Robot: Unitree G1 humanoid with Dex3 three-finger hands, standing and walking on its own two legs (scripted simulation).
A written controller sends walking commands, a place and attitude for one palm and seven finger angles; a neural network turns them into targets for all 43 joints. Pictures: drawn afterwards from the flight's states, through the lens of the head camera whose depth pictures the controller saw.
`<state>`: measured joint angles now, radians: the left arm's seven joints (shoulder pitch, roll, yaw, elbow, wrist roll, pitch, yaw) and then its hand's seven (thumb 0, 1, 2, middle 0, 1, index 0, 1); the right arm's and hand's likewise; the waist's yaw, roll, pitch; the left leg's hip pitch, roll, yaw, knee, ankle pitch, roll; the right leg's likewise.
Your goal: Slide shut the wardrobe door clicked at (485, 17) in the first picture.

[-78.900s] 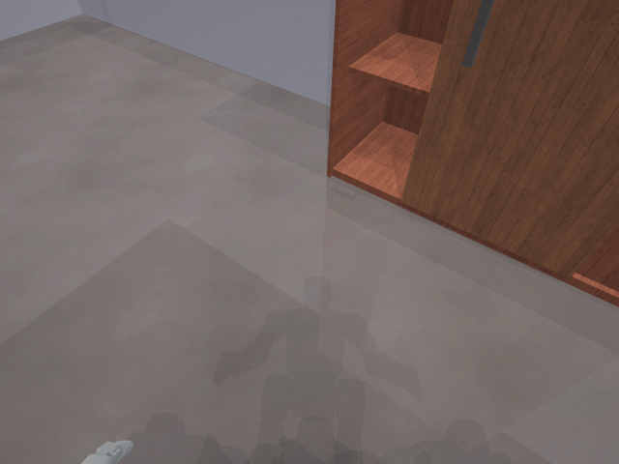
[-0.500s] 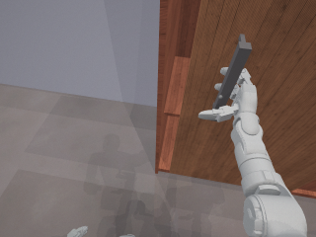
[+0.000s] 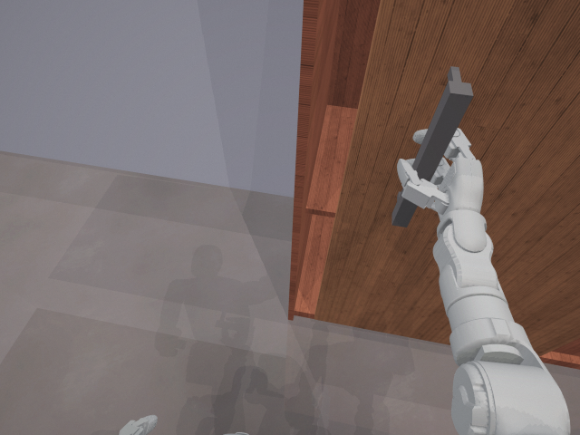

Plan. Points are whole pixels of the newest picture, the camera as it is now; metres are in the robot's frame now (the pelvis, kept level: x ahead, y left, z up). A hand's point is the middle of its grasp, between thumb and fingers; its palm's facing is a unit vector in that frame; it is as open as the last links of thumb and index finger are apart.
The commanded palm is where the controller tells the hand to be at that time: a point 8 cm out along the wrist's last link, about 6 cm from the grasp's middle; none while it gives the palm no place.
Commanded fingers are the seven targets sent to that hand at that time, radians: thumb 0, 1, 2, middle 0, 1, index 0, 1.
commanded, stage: grip the handle and tug to test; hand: right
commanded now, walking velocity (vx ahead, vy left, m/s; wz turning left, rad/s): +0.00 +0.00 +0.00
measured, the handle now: (423, 157) +0.51 -0.12 +0.11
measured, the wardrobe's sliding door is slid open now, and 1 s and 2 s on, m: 0.07 0.07 0.07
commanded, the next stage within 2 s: tug the door sideways, standing still in 0.82 s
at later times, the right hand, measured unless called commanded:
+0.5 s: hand (412, 180) +0.45 -0.10 +0.11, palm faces +0.05 +1.00 +0.00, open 6.3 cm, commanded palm +0.41 -0.16 +0.11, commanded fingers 0.00 -0.90 -0.90 0.45 1.40 0.45 1.40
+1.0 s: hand (412, 181) +0.45 -0.10 +0.11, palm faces +0.04 +1.00 +0.00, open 6.4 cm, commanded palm +0.42 -0.14 +0.11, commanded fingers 0.00 -0.90 -0.90 0.45 1.40 0.45 1.40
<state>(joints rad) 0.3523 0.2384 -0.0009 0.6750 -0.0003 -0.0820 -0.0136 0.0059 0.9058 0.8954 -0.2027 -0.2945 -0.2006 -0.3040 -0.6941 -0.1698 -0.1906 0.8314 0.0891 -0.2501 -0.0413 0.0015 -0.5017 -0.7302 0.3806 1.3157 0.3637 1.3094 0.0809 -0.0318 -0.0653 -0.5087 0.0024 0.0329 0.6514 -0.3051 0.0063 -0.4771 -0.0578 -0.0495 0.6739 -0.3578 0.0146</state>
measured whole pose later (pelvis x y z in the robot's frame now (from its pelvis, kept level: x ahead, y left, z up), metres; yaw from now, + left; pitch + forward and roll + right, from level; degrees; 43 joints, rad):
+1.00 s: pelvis +0.04 +0.00 +0.01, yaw +1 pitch +9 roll +0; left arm 0.31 0.22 0.01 0.61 0.00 -0.05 -0.02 0.01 0.91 0.90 -0.20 -0.29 -0.20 -0.30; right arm -0.43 -0.11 -0.12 0.44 0.10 -0.08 -0.07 0.01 -0.69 -0.73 0.28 1.32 0.27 1.33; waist 0.05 -0.04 -0.09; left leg -0.40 0.00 0.01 0.58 -0.33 0.00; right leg -0.36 -0.06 -0.07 0.60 -0.37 0.01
